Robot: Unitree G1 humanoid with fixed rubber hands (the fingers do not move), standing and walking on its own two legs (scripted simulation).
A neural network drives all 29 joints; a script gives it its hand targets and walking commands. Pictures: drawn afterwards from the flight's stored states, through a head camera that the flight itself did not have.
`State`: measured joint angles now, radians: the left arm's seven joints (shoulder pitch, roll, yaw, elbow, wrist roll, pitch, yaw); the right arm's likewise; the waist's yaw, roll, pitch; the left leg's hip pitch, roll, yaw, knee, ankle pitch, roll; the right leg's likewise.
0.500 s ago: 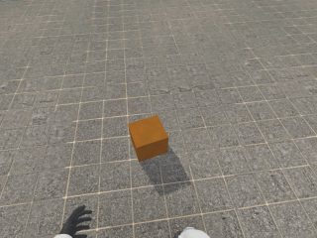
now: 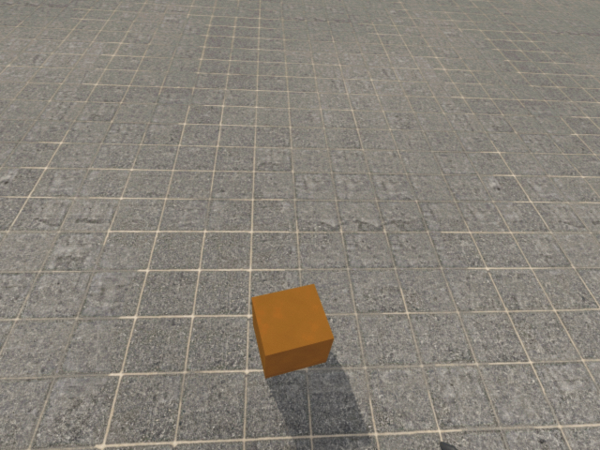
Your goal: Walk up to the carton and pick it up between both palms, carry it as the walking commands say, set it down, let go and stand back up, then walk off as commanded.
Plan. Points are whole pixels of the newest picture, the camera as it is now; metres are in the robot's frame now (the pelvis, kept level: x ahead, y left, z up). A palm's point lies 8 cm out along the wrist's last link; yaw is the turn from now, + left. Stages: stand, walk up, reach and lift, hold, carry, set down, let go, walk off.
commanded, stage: walk up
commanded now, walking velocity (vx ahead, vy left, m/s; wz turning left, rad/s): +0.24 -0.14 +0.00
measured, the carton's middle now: (289, 330) +0.60 +0.01 -0.67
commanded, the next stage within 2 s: none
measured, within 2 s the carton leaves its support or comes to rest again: neither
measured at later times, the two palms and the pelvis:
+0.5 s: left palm (213, 422) +0.20 +0.13 -0.13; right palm out of the picture +0.10 -0.29 -0.15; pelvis +0.11 -0.07 +0.00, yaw +1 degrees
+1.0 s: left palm out of the picture +0.11 +0.15 -0.16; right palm (517, 433) +0.20 -0.33 -0.14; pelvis +0.17 -0.09 -0.01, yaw +9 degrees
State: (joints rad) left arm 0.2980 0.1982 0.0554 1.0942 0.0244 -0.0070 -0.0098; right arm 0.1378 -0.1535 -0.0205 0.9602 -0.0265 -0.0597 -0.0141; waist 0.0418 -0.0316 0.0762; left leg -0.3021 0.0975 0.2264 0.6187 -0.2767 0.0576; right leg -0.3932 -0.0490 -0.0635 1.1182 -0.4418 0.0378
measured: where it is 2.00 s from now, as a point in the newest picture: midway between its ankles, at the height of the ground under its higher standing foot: outside the picture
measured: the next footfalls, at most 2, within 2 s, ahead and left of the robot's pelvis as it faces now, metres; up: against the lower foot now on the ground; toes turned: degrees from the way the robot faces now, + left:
right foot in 0.30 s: +0.16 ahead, -0.18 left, +0.00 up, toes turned -8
left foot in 0.52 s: +0.15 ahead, +0.05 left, +0.00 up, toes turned +6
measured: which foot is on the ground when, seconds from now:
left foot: down 0.00-0.30, up 0.32-0.50, down 0.52-1.00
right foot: up 0.00-0.28, down 0.30-1.00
